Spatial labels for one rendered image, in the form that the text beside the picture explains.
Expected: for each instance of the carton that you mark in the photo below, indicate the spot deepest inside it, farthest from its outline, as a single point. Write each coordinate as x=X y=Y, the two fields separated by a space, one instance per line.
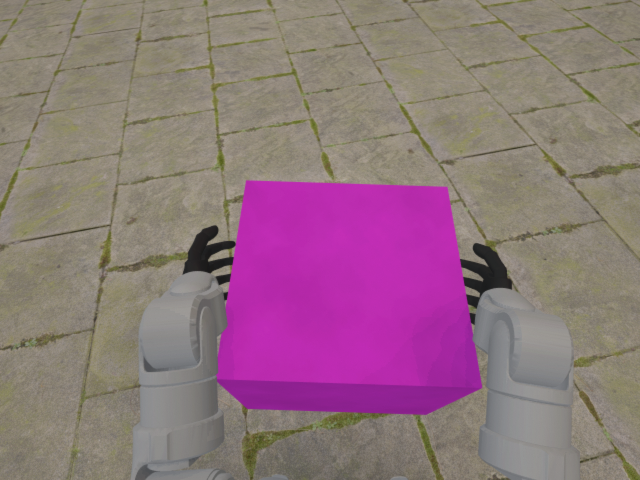
x=347 y=298

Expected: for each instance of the left robot forearm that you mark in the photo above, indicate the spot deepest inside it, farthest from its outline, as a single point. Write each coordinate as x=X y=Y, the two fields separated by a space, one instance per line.
x=178 y=362

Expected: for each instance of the robot right hand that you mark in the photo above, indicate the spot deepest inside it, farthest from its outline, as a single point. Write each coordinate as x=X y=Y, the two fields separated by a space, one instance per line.
x=494 y=276

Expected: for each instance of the robot left hand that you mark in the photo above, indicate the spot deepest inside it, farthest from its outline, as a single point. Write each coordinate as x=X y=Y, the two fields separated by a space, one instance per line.
x=199 y=254

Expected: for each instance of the right robot forearm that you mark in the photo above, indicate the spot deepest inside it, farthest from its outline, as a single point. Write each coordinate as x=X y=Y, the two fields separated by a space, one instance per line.
x=530 y=373

